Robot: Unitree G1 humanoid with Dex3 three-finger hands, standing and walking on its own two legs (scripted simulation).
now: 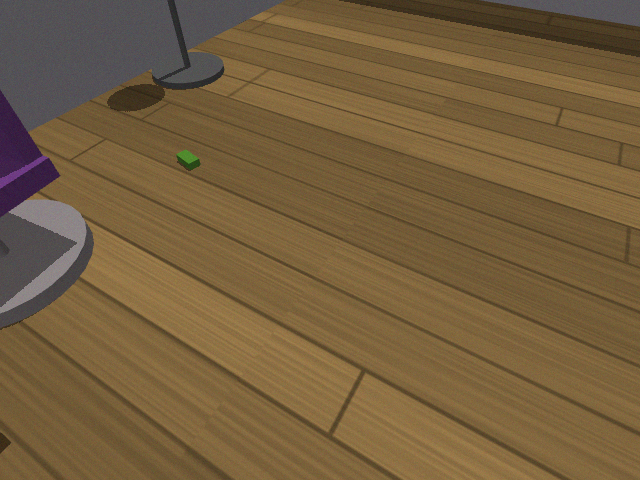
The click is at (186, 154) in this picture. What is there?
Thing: flat box
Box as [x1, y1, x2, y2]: [176, 150, 200, 169]
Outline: 176,154 178,160 190,169 200,164 198,158 187,150 184,150
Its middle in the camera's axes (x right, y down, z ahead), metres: -0.70 -0.41 +2.04
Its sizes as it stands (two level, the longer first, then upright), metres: 0.120 0.061 0.041
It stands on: the floor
